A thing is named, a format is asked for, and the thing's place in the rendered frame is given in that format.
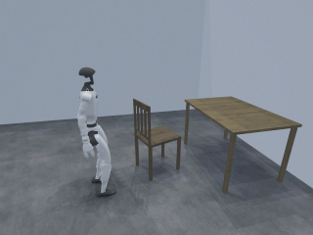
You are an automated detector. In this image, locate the robot right thigh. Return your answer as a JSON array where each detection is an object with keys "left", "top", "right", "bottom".
[{"left": 89, "top": 131, "right": 112, "bottom": 168}]

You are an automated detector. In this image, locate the table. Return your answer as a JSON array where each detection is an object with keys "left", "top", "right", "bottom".
[{"left": 184, "top": 96, "right": 302, "bottom": 194}]

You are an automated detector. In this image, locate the chair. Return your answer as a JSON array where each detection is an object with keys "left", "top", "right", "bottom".
[{"left": 133, "top": 99, "right": 181, "bottom": 181}]

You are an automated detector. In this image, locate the right robot upper arm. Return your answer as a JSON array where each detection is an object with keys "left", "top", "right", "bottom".
[{"left": 77, "top": 91, "right": 93, "bottom": 120}]

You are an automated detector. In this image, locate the robot right forearm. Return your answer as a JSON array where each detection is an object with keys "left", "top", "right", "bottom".
[{"left": 77, "top": 116, "right": 90, "bottom": 144}]

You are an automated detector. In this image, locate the right robot hand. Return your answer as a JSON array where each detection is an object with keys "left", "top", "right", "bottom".
[{"left": 82, "top": 142, "right": 95, "bottom": 160}]

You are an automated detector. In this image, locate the right robot foot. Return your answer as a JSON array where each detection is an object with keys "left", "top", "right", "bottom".
[{"left": 96, "top": 188, "right": 116, "bottom": 198}]

